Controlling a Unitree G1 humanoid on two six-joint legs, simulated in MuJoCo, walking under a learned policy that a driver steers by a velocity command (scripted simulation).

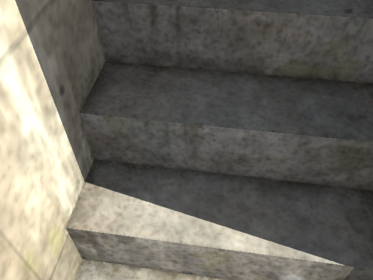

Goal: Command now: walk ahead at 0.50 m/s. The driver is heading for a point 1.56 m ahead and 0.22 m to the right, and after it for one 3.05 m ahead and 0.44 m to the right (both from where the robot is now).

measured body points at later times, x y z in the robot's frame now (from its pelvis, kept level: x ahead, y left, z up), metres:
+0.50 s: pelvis +0.00 +0.01 +0.00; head +0.01 +0.00 +0.45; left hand +0.13 +0.23 -0.13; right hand +0.11 -0.22 -0.13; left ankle -0.01 +0.12 -0.75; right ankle -0.05 -0.09 -0.75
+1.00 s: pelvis +0.00 +0.00 +0.00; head +0.01 +0.00 +0.45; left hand +0.13 +0.22 -0.13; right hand +0.11 -0.22 -0.13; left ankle -0.01 +0.12 -0.75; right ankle -0.05 -0.09 -0.75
